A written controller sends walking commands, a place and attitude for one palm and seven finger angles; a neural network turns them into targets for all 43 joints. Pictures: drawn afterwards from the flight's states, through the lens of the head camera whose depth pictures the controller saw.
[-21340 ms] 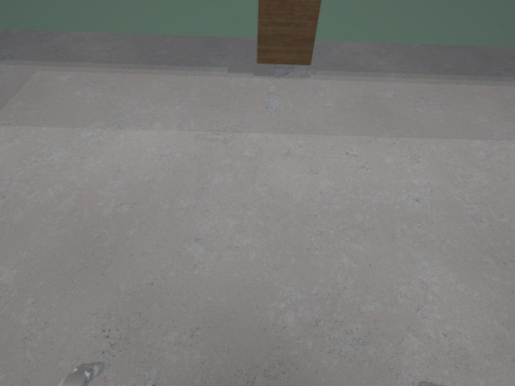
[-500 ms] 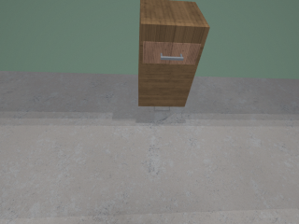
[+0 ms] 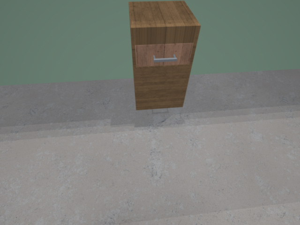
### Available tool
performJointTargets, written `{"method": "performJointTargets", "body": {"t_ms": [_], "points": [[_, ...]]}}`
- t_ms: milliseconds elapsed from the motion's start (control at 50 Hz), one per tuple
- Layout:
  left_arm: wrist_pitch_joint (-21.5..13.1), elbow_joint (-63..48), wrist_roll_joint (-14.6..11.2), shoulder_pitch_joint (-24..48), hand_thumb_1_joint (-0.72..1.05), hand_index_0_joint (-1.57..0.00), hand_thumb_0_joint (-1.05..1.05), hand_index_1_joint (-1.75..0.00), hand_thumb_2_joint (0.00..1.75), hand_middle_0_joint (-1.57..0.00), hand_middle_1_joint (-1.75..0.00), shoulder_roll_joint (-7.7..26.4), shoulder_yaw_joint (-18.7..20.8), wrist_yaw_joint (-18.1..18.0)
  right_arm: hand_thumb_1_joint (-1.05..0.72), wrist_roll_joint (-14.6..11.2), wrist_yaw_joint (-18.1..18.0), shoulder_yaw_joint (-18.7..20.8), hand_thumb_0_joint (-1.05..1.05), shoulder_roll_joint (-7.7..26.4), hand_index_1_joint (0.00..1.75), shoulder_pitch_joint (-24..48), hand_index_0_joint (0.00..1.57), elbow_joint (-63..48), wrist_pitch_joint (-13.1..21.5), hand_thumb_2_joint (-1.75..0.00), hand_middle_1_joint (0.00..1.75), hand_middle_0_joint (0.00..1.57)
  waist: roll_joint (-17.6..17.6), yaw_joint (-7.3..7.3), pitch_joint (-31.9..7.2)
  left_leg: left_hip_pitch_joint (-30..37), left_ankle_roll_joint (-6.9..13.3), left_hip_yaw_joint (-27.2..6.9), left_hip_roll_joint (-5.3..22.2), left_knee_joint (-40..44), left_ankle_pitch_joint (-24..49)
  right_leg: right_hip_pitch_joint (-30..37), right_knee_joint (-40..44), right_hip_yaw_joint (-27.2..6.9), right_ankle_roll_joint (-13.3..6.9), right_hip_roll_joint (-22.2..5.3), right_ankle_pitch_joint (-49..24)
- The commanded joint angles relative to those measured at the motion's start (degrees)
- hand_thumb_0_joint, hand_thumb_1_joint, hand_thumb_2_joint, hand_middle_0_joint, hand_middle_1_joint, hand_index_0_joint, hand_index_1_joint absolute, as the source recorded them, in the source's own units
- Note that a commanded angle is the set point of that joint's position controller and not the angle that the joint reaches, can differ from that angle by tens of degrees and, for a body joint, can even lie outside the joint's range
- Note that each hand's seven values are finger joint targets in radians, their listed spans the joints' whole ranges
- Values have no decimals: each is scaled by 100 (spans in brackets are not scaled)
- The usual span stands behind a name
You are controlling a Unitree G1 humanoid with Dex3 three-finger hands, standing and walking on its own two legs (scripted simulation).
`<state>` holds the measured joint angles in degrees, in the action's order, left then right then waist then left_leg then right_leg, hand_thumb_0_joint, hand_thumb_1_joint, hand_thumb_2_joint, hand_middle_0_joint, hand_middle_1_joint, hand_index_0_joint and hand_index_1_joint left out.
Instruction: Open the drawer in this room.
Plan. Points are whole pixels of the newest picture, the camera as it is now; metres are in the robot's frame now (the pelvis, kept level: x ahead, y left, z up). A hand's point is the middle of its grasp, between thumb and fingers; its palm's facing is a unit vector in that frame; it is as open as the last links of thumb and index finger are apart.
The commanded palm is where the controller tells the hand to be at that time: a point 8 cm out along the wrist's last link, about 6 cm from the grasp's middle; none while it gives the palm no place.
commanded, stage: look at it before walking up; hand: left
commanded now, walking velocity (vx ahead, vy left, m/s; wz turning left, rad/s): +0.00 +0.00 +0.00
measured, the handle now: (164, 58) +1.16 -0.05 -0.22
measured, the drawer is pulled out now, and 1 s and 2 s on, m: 0.00 0.00 0.00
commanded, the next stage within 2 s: walk to a spot facing it in 0.50 s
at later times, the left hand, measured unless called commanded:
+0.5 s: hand out of the picture -0.06 +0.13 -0.18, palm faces +0.06 -0.99 -0.14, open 7.4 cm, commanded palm none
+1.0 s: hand out of the picture +0.01 +0.18 -0.20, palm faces -0.06 -0.98 -0.20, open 7.4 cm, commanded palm none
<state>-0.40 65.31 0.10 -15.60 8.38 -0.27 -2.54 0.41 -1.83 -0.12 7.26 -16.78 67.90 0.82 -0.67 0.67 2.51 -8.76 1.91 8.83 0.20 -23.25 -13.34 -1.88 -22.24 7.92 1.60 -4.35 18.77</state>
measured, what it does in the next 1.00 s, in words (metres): stands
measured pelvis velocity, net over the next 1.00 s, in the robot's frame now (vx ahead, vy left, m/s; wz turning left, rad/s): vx -0.03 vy -0.01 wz -0.12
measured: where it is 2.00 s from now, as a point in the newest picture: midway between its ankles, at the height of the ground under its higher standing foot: outside the picture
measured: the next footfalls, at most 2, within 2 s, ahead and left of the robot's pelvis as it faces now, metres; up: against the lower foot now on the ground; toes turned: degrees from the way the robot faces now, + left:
right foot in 1.32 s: -0.04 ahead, -0.16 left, +0.00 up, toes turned -27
left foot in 1.76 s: +0.23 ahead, -0.01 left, +0.00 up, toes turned -26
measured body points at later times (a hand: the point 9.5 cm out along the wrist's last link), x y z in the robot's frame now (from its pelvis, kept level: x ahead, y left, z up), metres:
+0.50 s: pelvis -0.01 -0.02 +0.00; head +0.00 -0.01 +0.45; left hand -0.06 +0.18 -0.16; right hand -0.03 -0.23 -0.16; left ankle -0.01 +0.09 -0.74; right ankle -0.08 -0.12 -0.74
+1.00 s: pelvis -0.03 -0.01 -0.02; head +0.02 +0.00 +0.43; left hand +0.01 +0.23 -0.18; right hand -0.02 -0.25 -0.17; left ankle -0.01 +0.09 -0.74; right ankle -0.08 -0.12 -0.74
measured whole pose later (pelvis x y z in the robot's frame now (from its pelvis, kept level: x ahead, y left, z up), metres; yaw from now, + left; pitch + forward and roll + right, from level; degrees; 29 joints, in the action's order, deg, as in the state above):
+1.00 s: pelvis -0.03 -0.01 -0.02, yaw -7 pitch +0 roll +0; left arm 2.7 60.4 0.9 -13.8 10.7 4.0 -0.9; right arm 0.8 -2.3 3.8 8.9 -11.5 60.9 -1.1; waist -1.6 -0.1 5.8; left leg -16.5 0.9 13.8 6.3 -36.1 -18.7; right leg -12.8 -35.0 1.9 -0.3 -0.5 21.6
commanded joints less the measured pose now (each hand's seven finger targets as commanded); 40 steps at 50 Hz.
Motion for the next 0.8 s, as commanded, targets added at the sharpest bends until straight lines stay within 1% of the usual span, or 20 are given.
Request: {"method": "performJointTargets", "body": {"t_ms": [0,20,80,140,160,220,240,280,320,340,420,440,500,520,540,580,620,680,740,780], "points": [[-42,-27,11,-685,90,-20,0,-30,90,-20,-30,418,64,-38,-90,-11,-37,95,0,504,30,-336,20,-110,81,-90,30,20,-16,-105,152,145,-39,-768,765,317,1779,-402,354,-377,-189,-469,-1393],[-41,-23,12,-677,90,-20,0,-30,90,-20,-30,402,68,-41,-90,-13,-37,96,0,479,30,-356,20,-100,78,-90,30,20,-30,-101,209,135,-39,-764,764,332,1711,-441,368,-363,-187,-466,-1346],[-46,-35,15,-691,90,-20,0,-30,90,-20,-30,387,69,-45,-90,-14,-34,98,0,438,30,-438,20,-78,71,-90,30,20,-58,-83,214,91,-46,-758,755,334,1603,-431,383,-374,-196,-451,-1326],[-53,-25,23,-760,90,-20,0,-30,90,-20,-30,347,68,-49,-90,-21,-37,112,0,407,30,-437,20,-75,67,-90,30,20,0,-86,213,115,-42,-753,751,313,1510,-475,426,-392,-204,-450,-1301],[-53,-23,23,-749,90,-20,0,-30,90,-20,-30,350,63,-51,-90,-22,-36,103,0,383,30,-452,20,-68,66,-90,30,20,-42,-75,281,72,-44,-755,748,334,1479,-496,423,-393,-200,-440,-1296],[-68,-5,23,-836,90,-20,0,-30,90,-20,-30,295,61,-55,-90,-21,-44,110,0,353,30,-442,20,-60,71,-90,30,20,-31,-82,263,109,-36,-747,738,291,1480,-517,444,-412,-216,-445,-1396],[-70,6,28,-848,90,-20,0,-30,90,-20,-30,290,53,-58,-90,-27,-39,116,0,357,30,-451,20,-71,56,-90,30,20,-70,-68,304,72,-47,-749,746,292,1379,-551,473,-416,-215,-433,-1305],[-71,21,31,-875,90,-20,0,-30,90,-20,-30,265,47,-56,-90,-25,-39,106,0,332,30,-443,20,-73,54,-90,30,20,9,-61,388,37,-50,-743,728,322,1263,-612,494,-422,-213,-437,-1225],[-73,29,32,-904,90,-20,0,-30,90,-20,-30,249,44,-55,-90,-23,-41,115,0,334,30,-426,20,-81,50,-90,30,20,51,-60,391,57,-52,-738,720,317,1203,-647,510,-445,-219,-429,-1186],[-74,29,35,-915,90,-20,0,-30,90,-20,-30,253,43,-56,-90,-28,-38,116,0,348,30,-428,20,-81,39,-90,30,20,-12,-56,379,55,-56,-754,731,305,1166,-653,525,-436,-218,-421,-1137],[-87,57,37,-953,90,-20,0,-30,90,-20,-30,227,41,-54,-90,-28,-43,117,0,340,30,-408,20,-100,49,-90,30,20,47,-50,395,66,-47,-753,722,308,1177,-678,541,-460,-228,-423,-1183],[-86,49,40,-977,90,-20,0,-30,90,-20,-30,224,39,-54,-90,-32,-41,125,0,344,30,-394,20,-114,37,-90,30,20,-18,-54,396,65,-51,-773,725,290,1113,-701,568,-456,-227,-413,-1105],[-95,59,38,-978,90,-20,0,-30,90,-20,-30,228,38,-48,-90,-27,-41,117,0,365,30,-368,20,-125,44,-90,30,20,13,-53,427,32,-54,-769,712,286,1105,-706,570,-456,-240,-420,-1129],[-97,53,41,-996,90,-20,0,-30,90,-20,-30,226,46,-47,-90,-24,-43,123,0,377,30,-374,20,-139,49,-90,30,20,31,-51,383,44,-48,-766,712,278,1140,-683,558,-460,-242,-419,-1165],[-98,55,43,-1014,90,-20,0,-30,90,-20,-30,236,46,-49,-90,-29,-42,133,0,388,30,-353,20,-142,44,-90,30,20,-33,-60,316,85,-45,-780,719,249,1172,-664,570,-458,-240,-420,-1201],[-107,52,42,-995,90,-20,0,-30,90,-20,-30,242,45,-47,-90,-23,-45,130,0,398,30,-347,20,-148,53,-90,30,20,-8,-54,294,98,-46,-768,723,241,1205,-654,548,-461,-249,-430,-1290],[-59,29,47,-949,90,-20,0,-30,90,-20,-30,258,85,-42,-90,-12,-70,158,0,400,30,-317,20,-133,18,-90,30,20,0,-40,341,113,-76,-650,778,68,1227,-760,460,-556,-274,-414,-1522],[45,-91,65,-782,90,-20,0,-30,90,-20,-30,431,216,-15,-90,4,-102,251,0,509,30,-247,20,-213,-73,-90,30,20,-33,-21,338,-23,-107,-450,859,-311,1043,-925,204,-732,-366,-451,-1740],[124,-248,88,-608,90,-20,0,-30,90,-20,-30,592,343,29,-90,12,-110,354,0,622,30,-134,20,-386,-130,-90,30,20,-171,-12,266,-155,-153,-281,924,-626,749,-1136,-18,-949,-465,-477,-1743],[154,-381,102,-505,90,-20,0,-30,90,-20,-30,687,417,58,-90,21,-108,406,0,631,30,-51,20,-523,-141,-90,30,20,-283,-19,207,-262,-179,-173,912,-845,619,-1214,-120,-1149,-538,-517,-1846]]}}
